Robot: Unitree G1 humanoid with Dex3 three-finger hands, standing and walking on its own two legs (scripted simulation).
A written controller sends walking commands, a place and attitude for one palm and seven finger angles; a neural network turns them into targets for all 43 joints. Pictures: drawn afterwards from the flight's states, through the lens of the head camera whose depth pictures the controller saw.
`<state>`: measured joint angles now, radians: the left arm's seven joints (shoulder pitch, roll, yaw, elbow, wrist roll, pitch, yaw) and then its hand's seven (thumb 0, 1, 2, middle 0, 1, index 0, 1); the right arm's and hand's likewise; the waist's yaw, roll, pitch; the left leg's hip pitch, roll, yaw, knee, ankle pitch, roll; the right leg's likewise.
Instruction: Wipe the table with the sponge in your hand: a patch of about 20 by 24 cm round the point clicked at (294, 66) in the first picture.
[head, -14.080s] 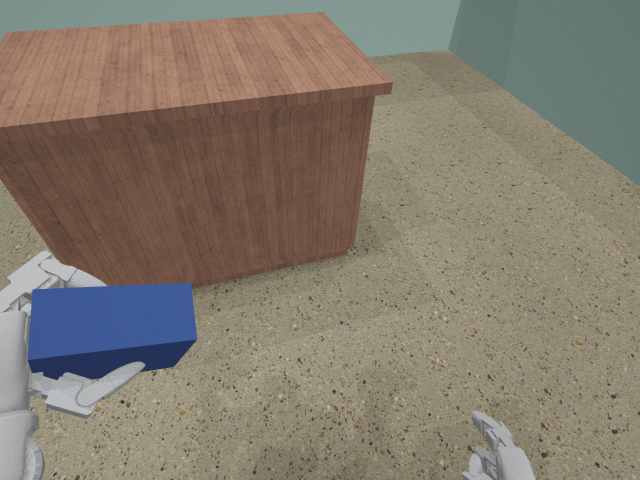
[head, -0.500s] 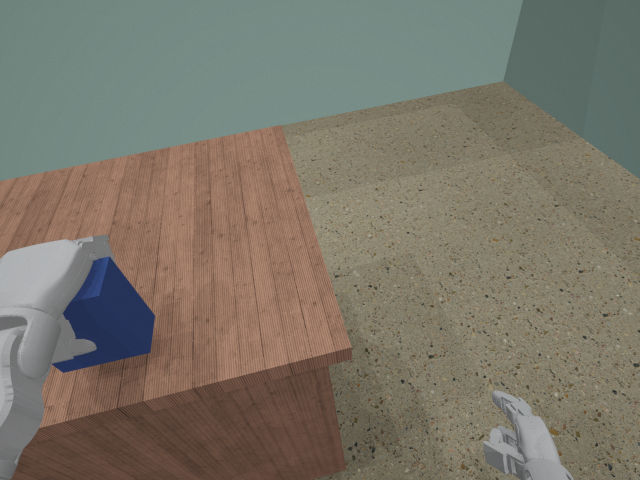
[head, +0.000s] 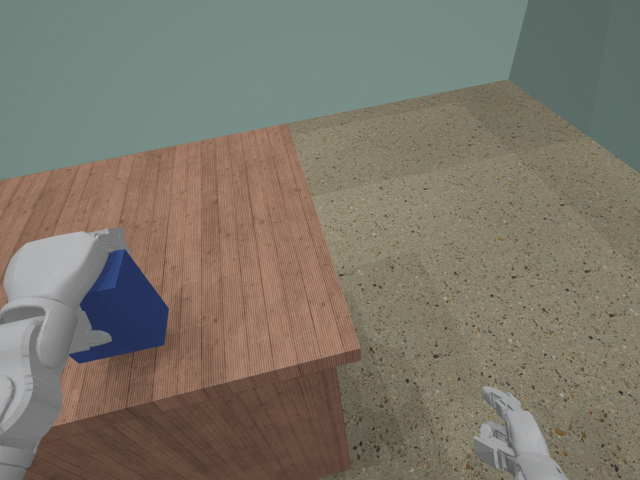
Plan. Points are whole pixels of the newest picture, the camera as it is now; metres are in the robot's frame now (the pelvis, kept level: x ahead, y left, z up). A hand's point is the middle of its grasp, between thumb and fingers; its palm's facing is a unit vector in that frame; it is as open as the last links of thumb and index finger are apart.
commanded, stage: lower the sponge onto the table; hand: left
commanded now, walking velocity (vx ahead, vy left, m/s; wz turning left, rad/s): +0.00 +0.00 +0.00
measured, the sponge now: (109, 318) +0.25 +0.31 +0.09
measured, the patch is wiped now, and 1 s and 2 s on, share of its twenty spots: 0.00 0.00 0.15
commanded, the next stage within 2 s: wipe forward along the first lane in 1.18 s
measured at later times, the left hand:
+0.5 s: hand (92, 306) +0.24 +0.31 +0.13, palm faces +0.00 -0.04 -1.00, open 10.0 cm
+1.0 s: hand (96, 316) +0.24 +0.32 +0.11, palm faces -0.01 -0.04 -1.00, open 10.0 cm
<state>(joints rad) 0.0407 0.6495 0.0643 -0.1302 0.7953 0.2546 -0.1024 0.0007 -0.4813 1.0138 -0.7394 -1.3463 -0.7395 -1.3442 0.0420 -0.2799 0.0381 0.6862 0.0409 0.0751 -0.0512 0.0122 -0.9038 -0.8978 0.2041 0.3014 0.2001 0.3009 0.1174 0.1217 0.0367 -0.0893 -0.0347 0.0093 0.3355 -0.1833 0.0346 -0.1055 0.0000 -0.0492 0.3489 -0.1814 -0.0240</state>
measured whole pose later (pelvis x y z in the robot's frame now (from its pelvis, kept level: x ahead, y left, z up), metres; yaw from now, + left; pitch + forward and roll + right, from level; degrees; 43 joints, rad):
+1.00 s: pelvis +0.01 +0.00 +0.00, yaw +0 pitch -3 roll +0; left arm 0.13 0.62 0.08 -0.09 0.81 0.22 -0.03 0.00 -0.48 1.02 -0.74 -1.35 -0.74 -1.34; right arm 0.06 -0.29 0.02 0.70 0.03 0.09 -0.06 0.01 -0.90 -0.90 0.20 0.30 0.20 0.30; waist 0.11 0.11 0.04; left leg -0.09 -0.03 0.01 0.35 -0.20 0.03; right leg -0.10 0.01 -0.05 0.35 -0.19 -0.03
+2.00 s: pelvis +0.00 -0.02 -0.01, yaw +1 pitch +2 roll +0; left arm -0.29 0.66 0.09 0.46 0.91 0.05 -0.04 0.01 -0.50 1.02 -0.76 -1.33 -0.76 -1.33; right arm 0.17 -0.32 -0.01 0.74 0.05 0.08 -0.09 0.01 -0.90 -0.90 0.20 0.30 0.20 0.30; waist 0.08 0.09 0.00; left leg -0.25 -0.01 -0.01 0.44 -0.22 0.01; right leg -0.26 0.02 -0.07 0.44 -0.22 -0.05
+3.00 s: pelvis +0.00 +0.01 -0.01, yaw +0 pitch +10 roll -1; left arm -0.77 0.79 0.06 1.02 1.05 -0.09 0.00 0.02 -0.53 1.05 -0.77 -1.32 -0.77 -1.33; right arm 0.27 -0.29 -0.01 0.74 0.06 0.10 -0.09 0.01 -0.90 -0.90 0.21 0.30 0.20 0.30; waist 0.00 0.04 -0.06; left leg -0.45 -0.02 0.01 0.54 -0.26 0.04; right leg -0.44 0.01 -0.05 0.49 -0.22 -0.02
